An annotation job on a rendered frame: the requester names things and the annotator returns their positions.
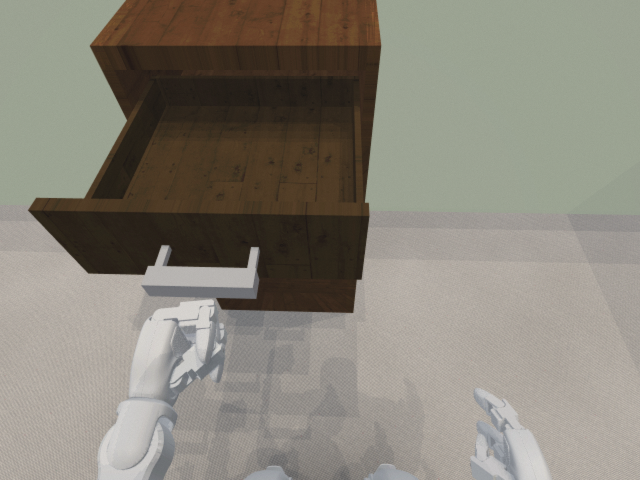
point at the drawer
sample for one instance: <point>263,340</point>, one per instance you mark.
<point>215,165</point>

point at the cabinet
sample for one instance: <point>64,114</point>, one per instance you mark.
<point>250,38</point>

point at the robot right hand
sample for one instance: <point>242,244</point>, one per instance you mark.
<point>516,451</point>

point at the robot right shin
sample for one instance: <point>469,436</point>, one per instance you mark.
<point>386,466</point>

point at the left robot forearm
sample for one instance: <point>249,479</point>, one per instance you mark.
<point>140,446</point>

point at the robot left hand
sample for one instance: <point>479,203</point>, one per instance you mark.
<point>162,345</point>

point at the handle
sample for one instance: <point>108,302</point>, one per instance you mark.
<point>202,282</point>

